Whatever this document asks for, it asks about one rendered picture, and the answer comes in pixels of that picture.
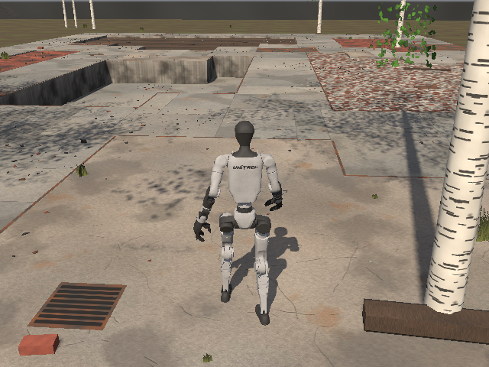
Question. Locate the left robot forearm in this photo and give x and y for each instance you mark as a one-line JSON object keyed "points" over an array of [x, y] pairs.
{"points": [[206, 207]]}

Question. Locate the right robot thigh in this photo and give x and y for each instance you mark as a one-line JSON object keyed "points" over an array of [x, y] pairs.
{"points": [[261, 239]]}

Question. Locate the right robot hand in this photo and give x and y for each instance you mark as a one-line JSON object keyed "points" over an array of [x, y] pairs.
{"points": [[271, 201]]}

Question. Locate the left robot hand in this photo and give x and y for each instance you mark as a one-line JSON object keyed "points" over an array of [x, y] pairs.
{"points": [[197, 229]]}

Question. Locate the right robot forearm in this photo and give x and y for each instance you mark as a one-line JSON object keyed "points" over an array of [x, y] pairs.
{"points": [[278, 195]]}

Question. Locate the right robot upper arm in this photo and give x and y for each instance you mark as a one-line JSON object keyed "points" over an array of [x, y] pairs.
{"points": [[271, 169]]}

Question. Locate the robot left shin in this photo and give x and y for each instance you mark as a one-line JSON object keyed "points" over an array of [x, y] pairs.
{"points": [[226, 268]]}

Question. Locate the left robot upper arm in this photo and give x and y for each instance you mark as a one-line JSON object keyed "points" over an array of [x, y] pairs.
{"points": [[217, 172]]}

